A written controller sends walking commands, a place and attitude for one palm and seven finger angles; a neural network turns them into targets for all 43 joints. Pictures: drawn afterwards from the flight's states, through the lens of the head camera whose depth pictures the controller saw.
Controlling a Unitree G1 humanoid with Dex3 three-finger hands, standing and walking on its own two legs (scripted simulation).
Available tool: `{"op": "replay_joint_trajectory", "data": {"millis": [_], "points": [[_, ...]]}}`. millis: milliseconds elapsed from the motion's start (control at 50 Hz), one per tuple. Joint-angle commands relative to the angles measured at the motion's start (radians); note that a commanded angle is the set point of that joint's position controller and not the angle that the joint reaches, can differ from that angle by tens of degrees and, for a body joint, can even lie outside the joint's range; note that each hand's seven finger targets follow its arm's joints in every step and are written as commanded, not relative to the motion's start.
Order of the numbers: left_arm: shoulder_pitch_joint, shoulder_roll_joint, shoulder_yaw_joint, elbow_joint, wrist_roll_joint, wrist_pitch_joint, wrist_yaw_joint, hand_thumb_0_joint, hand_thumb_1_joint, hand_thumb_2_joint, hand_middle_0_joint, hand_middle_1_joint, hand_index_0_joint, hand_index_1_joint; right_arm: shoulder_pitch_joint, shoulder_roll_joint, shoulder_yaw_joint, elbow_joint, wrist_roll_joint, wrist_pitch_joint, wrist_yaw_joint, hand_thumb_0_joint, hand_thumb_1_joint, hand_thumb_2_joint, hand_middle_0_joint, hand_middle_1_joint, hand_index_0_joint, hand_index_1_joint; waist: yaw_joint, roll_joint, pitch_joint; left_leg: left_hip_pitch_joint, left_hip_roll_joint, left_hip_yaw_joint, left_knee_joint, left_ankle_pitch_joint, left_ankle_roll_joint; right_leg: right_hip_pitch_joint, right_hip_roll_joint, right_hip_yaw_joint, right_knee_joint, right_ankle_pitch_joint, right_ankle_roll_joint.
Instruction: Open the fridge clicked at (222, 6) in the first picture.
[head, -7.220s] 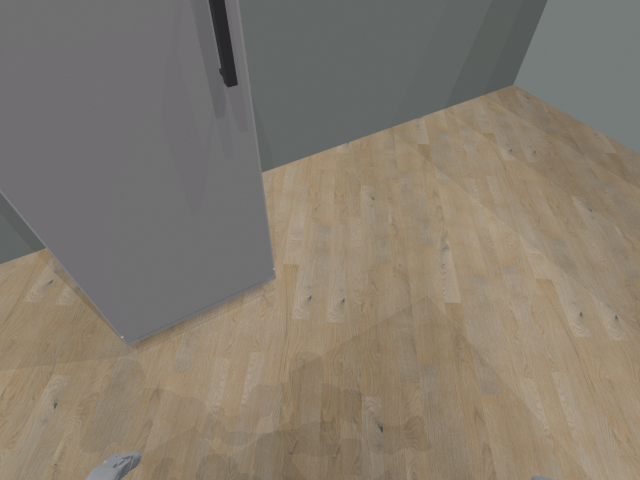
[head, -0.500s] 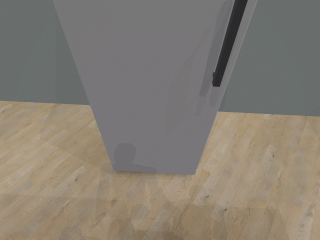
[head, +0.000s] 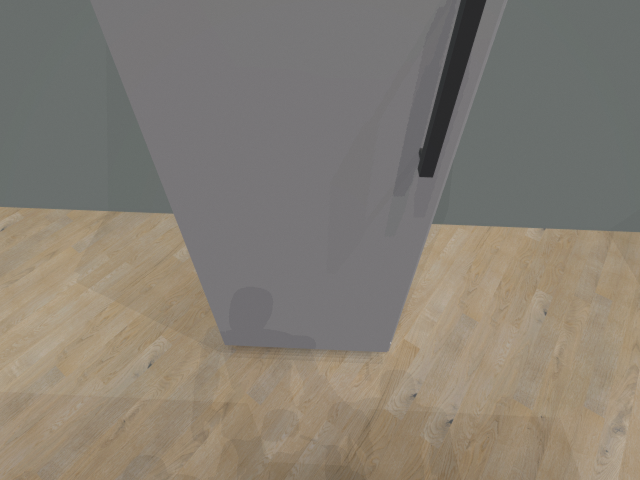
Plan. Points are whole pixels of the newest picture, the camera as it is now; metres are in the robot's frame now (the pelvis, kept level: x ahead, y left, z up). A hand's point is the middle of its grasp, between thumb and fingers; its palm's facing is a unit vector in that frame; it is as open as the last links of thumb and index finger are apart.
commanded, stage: look again from close up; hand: right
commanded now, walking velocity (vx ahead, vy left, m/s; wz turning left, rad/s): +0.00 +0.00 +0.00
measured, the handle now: (446, 81) +0.57 -0.14 +0.22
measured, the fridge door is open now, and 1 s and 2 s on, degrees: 0 0 0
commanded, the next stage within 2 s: shuffle to correct the standing spot in 0.04 s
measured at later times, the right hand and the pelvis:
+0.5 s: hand out of the picture +0.00 -0.18 -0.20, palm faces +0.03 +0.99 -0.16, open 7.4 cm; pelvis +0.04 -0.01 -0.02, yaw +0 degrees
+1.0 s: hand out of the picture +0.10 -0.17 -0.20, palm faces +0.05 +0.98 -0.17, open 7.4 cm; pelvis +0.13 +0.00 -0.01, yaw +1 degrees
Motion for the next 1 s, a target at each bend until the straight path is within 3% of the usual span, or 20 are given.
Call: {"op": "replay_joint_trajectory", "data": {"millis": [0, 120, 220, 280, 380, 480, 500, 540, 560, 580, 600, 660, 720, 780, 800, 820, 840, 880, 920, 980], "points": [[0.037, 0.127, 0.026, -0.031, 0.002, -0.02, 0.01, 0.0, 0.9, 0.9, -0.2, -0.3, -0.2, -0.3, 0.044, -0.127, -0.029, -0.032, 0.001, -0.013, -0.008, 0.0, -0.9, -0.9, 0.2, 0.3, 0.2, 0.3, 0.002, -0.019, -0.006, -0.056, 0.078, -0.071, -0.104, 0.231, 0.025, 0.043, -0.036, 0.046, -0.064, 0.204, -0.06], [0.037, 0.133, 0.027, -0.03, 0.002, -0.022, 0.01, 0.0, 0.9, 0.9, -0.2, -0.3, -0.2, -0.3, 0.039, -0.131, -0.029, -0.031, 0.002, -0.015, -0.007, 0.0, -0.9, -0.9, 0.2, 0.3, 0.2, 0.3, 0.003, -0.005, -0.031, -0.038, 0.08, -0.069, -0.102, 0.255, 0.025, 0.053, -0.037, 0.047, -0.065, 0.22, -0.06], [0.081, 0.082, 0.02, -0.016, 0.013, -0.004, -0.003, 0.0, 0.9, 0.9, -0.2, -0.3, -0.2, -0.3, 0.084, -0.093, -0.028, -0.012, -0.004, 0.004, 0.001, 0.0, -0.9, -0.9, 0.2, 0.3, 0.2, 0.3, 0.004, 0.016, 0.053, -0.101, 0.073, -0.079, -0.125, -0.178, 0.042, -0.034, -0.008, 0.017, -0.033, -0.108, -0.062], [0.097, 0.073, 0.023, -0.024, 0.015, -0.004, -0.006, 0.0, 0.9, 0.9, -0.2, -0.3, -0.2, -0.3, 0.103, -0.099, -0.035, -0.017, -0.004, 0.005, 0.006, 0.0, -0.9, -0.9, 0.2, 0.3, 0.2, 0.3, 0.005, 0.034, 0.115, -0.131, 0.078, -0.099, -0.128, -0.252, 0.062, -0.095, 0.007, 0.004, 0.015, -0.162, -0.065], [0.168, 0.079, 0.028, -0.013, 0.013, -0.025, -0.003, 0.0, 0.9, 0.9, -0.2, -0.3, -0.2, -0.3, 0.134, -0.075, -0.045, -0.02, -0.002, -0.008, 0.01, 0.0, -0.9, -0.9, 0.2, 0.3, 0.2, 0.3, 0.023, -0.037, 0.086, -0.136, 0.05, -0.03, 0.012, -0.085, 0.064, -0.043, -0.031, 0.027, 0.052, 0.019, -0.091], [0.286, 0.134, 0.05, 0.033, 0.013, -0.035, 0.019, 0.0, 0.9, 0.9, -0.2, -0.3, -0.2, -0.3, 0.077, 0.0, -0.039, -0.06, -0.001, -0.025, 0.014, 0.0, -0.9, -0.9, 0.2, 0.3, 0.2, 0.3, 0.059, -0.271, 0.058, -0.331, -0.033, 0.071, 0.266, -0.204, 0.036, 0.147, -0.205, 0.251, -0.021, 0.395, -0.215], [0.275, 0.131, 0.05, 0.03, 0.015, -0.035, 0.02, 0.0, 0.9, 0.9, -0.2, -0.3, -0.2, -0.3, 0.077, 0.003, -0.043, -0.057, 0.001, -0.028, 0.016, 0.0, -0.9, -0.9, 0.2, 0.3, 0.2, 0.3, 0.052, -0.248, 0.053, -0.301, -0.026, 0.064, 0.227, -0.215, 0.041, 0.125, -0.205, 0.238, 0.002, 0.413, -0.212], [0.173, 0.101, 0.045, 0.002, 0.01, -0.036, 0.016, 0.0, 0.9, 0.9, -0.2, -0.3, -0.2, -0.3, 0.215, -0.012, -0.06, -0.011, 0.002, -0.036, 0.019, 0.0, -0.9, -0.9, 0.2, 0.3, 0.2, 0.3, -0.043, -0.093, 0.014, 0.031, 0.012, 0.011, 0.007, -0.014, 0.061, -0.137, -0.117, 0.075, 0.208, 0.285, -0.133], [0.091, 0.026, 0.033, -0.052, 0.0, -0.043, 0.009, 0.0, 0.9, 0.9, -0.2, -0.3, -0.2, -0.3, 0.37, -0.1, -0.082, 0.04, -0.007, -0.044, 0.008, 0.0, -0.9, -0.9, 0.2, 0.3, 0.2, 0.3, -0.103, 0.228, -0.026, 0.257, 0.192, -0.213, -0.096, 0.255, 0.104, -0.396, 0.007, -0.074, 0.461, 0.049, -0.08], [-0.037, 0.012, 0.029, -0.112, 0.002, -0.046, 0.002, 0.0, 0.9, 0.9, -0.2, -0.3, -0.2, -0.3, 0.48, -0.128, -0.082, 0.077, -0.002, -0.045, -0.002, 0.0, -0.9, -0.9, 0.2, 0.3, 0.2, 0.3, -0.15, 0.318, -0.006, 0.297, 0.346, -0.372, -0.128, 0.619, 0.172, -0.533, 0.053, -0.047, 0.643, -0.35, -0.067], [-0.07, 0.022, 0.034, -0.12, 0.007, -0.045, 0.003, 0.0, 0.9, 0.9, -0.2, -0.3, -0.2, -0.3, 0.485, -0.111, -0.072, 0.089, -0.008, -0.051, -0.011, 0.0, -0.9, -0.9, 0.2, 0.3, 0.2, 0.3, -0.142, 0.326, 0.024, 0.329, 0.339, -0.334, -0.085, 0.841, 0.199, -0.606, 0.02, 0.027, 0.731, -0.371, -0.069], [-0.106, -0.009, 0.039, -0.122, 0.002, -0.043, -0.015, 0.0, 0.9, 0.9, -0.2, -0.3, -0.2, -0.3, 0.392, -0.046, -0.053, 0.053, -0.022, -0.049, -0.03, 0.0, -0.9, -0.9, 0.2, 0.3, 0.2, 0.3, -0.093, 0.097, 0.083, 0.277, 0.288, -0.194, -0.06, 0.77, 0.191, -0.615, -0.013, 0.0, 0.65, -0.33, -0.071], [-0.055, -0.061, 0.022, -0.103, -0.004, -0.025, -0.023, 0.0, 0.9, 0.9, -0.2, -0.3, -0.2, -0.3, 0.255, -0.037, -0.036, 0.013, -0.018, -0.047, -0.029, 0.0, -0.9, -0.9, 0.2, 0.3, 0.2, 0.3, -0.008, 0.113, 0.101, 0.006, 0.196, -0.07, -0.115, 0.744, 0.138, -0.315, 0.044, -0.076, 0.377, -0.114, -0.063], [0.125, -0.04, 0.013, -0.028, -0.006, -0.025, -0.003, 0.0, 0.9, 0.9, -0.2, -0.3, -0.2, -0.3, 0.18, -0.048, -0.033, -0.001, -0.003, -0.037, -0.035, 0.0, -0.9, -0.9, 0.2, 0.3, 0.2, 0.3, 0.074, 0.153, 0.002, -0.036, 0.121, 0.01, 0.023, 0.859, 0.08, -0.006, 0.107, -0.095, 0.166, 0.147, -0.072], [0.217, 0.011, 0.024, -0.008, -0.001, -0.026, 0.004, 0.0, 0.9, 0.9, -0.2, -0.3, -0.2, -0.3, 0.178, -0.057, -0.034, -0.004, 0.0, -0.031, -0.039, 0.0, -0.9, -0.9, 0.2, 0.3, 0.2, 0.3, 0.107, 0.118, -0.074, -0.046, 0.113, 0.014, 0.149, 0.785, 0.051, 0.126, 0.073, -0.054, 0.093, 0.366, -0.088], [0.269, 0.106, 0.047, -0.011, 0.004, -0.031, 0.014, 0.0, 0.9, 0.9, -0.2, -0.3, -0.2, -0.3, 0.201, -0.056, -0.031, -0.013, 0.012, -0.03, -0.038, 0.0, -0.9, -0.9, 0.2, 0.3, 0.2, 0.3, 0.116, 0.004, -0.153, -0.161, 0.056, 0.038, 0.31, 0.533, 0.006, 0.311, -0.074, 0.086, 0.112, 0.771, -0.164], [0.321, 0.194, 0.068, -0.018, -0.005, -0.036, 0.022, 0.0, 0.9, 0.9, -0.2, -0.3, -0.2, -0.3, 0.233, -0.026, -0.027, -0.03, 0.028, -0.025, -0.039, 0.0, -0.9, -0.9, 0.2, 0.3, 0.2, 0.3, 0.115, -0.198, -0.24, -0.225, -0.036, -0.002, 0.583, -0.209, -0.014, 0.353, -0.305, 0.333, 0.039, 1.237, -0.316], [0.151, 0.249, 0.074, -0.074, -0.022, -0.035, 0.039, 0.0, 0.9, 0.9, -0.2, -0.3, -0.2, -0.3, 0.161, -0.082, -0.052, -0.076, 0.016, -0.009, -0.044, 0.0, -0.9, -0.9, 0.2, 0.3, 0.2, 0.3, 0.066, -0.196, -0.118, -0.22, -0.01, -0.153, 0.754, -0.307, 0.016, 0.121, -0.336, 0.302, -0.054, 1.108, -0.378], [0.039, 0.089, 0.038, -0.101, -0.008, -0.024, 0.041, 0.0, 0.9, 0.9, -0.2, -0.3, -0.2, -0.3, 0.198, 0.029, -0.035, -0.044, 0.005, 0.026, -0.047, 0.0, -0.9, -0.9, 0.2, 0.3, 0.2, 0.3, 0.007, -0.183, -0.011, -0.217, 0.025, -0.149, 0.716, -0.224, -0.013, -0.079, -0.274, 0.212, -0.122, 0.775, -0.303], [-0.03, 0.106, 0.05, -0.141, 0.001, -0.01, 0.034, 0.0, 0.9, 0.9, -0.2, -0.3, -0.2, -0.3, 0.236, 0.038, -0.039, -0.046, -0.002, 0.055, -0.033, 0.0, -0.9, -0.9, 0.2, 0.3, 0.2, 0.3, -0.026, -0.132, -0.077, -0.204, 0.008, -0.106, 0.669, -0.148, -0.024, -0.078, -0.217, 0.123, -0.114, 0.624, -0.261]]}}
